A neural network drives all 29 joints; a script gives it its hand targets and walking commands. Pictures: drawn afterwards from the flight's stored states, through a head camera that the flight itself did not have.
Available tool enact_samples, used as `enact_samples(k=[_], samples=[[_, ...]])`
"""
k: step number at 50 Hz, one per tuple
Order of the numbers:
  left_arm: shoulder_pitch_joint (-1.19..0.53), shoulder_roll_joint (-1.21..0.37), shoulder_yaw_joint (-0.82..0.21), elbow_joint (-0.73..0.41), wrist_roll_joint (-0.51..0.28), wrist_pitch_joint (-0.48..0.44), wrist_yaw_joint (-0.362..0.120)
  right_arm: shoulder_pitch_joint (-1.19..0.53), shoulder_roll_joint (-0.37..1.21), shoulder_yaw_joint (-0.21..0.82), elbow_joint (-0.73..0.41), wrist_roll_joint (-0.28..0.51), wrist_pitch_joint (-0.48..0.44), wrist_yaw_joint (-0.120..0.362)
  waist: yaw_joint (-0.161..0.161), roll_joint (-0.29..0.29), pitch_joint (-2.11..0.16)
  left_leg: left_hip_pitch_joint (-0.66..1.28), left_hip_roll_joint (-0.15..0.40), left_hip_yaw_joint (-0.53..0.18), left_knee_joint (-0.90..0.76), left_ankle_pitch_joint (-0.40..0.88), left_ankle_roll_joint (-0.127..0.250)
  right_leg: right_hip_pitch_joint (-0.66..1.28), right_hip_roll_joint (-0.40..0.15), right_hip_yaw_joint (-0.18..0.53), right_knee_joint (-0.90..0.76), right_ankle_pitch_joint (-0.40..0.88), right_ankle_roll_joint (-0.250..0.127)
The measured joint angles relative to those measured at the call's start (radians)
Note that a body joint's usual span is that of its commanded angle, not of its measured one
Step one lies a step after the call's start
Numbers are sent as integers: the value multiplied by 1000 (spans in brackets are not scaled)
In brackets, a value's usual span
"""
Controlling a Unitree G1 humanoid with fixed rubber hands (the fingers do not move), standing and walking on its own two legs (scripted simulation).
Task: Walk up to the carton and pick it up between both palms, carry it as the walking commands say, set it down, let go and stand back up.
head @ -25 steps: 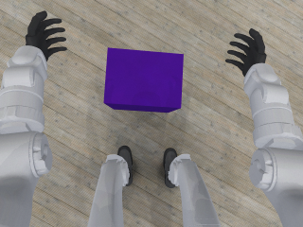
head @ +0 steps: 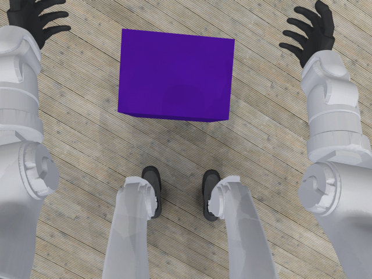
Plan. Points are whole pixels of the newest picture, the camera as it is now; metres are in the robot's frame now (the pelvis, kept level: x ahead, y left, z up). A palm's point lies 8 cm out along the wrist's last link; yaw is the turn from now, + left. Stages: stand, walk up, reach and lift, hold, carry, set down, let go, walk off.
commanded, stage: reach and lift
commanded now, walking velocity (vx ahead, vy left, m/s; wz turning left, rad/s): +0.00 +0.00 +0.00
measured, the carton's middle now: (175, 85) +0.52 +0.03 -0.45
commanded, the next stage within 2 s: none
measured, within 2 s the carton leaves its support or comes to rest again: neither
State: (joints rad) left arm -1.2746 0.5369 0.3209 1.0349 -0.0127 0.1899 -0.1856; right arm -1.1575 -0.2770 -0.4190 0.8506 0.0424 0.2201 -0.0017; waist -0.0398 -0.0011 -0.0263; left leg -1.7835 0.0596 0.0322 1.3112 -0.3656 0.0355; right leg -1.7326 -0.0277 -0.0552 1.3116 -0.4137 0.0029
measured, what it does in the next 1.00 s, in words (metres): lowers itself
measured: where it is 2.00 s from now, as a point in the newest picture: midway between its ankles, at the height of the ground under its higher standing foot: (182, 202)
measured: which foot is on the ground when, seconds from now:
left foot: down 0.00-1.00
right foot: down 0.00-1.00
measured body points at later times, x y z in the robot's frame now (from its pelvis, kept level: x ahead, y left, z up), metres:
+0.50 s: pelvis -0.03 +0.00 -0.15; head +0.32 +0.03 +0.13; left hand +0.54 +0.27 -0.27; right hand +0.52 -0.22 -0.27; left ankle +0.08 +0.11 -0.57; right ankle +0.07 -0.12 -0.57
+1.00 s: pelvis -0.04 +0.00 -0.23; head +0.33 +0.02 +0.01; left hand +0.54 +0.26 -0.39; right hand +0.52 -0.21 -0.39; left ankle +0.08 +0.11 -0.57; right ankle +0.07 -0.12 -0.57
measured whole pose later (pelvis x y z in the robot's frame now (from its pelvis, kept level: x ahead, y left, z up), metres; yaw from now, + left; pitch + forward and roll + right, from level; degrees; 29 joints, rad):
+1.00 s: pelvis -0.04 +0.00 -0.23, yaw -1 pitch +33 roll -3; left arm -1.54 0.65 0.03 1.16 -0.26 0.13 -0.03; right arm -1.43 -0.40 -0.17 1.03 0.29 0.15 -0.11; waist -0.02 -0.04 0.44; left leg -2.25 0.09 0.00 2.20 -0.54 0.06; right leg -2.18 -0.04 -0.05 2.22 -0.62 -0.01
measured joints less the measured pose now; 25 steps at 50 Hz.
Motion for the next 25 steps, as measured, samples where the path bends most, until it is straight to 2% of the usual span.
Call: enact_samples(k=[12,25], samples=[[-20,48,-87,-81,-70,33,49,-19,-44,67,-68,96,32,-47,-1,-17,50,-252,6,-24,336,-89,-2,-242,-6,-8,340,-101,-10],[-158,77,-155,56,-120,17,84,-153,-84,117,62,135,19,-69,2,-18,172,-382,18,-25,584,-124,15,-369,-5,1,588,-138,-7]])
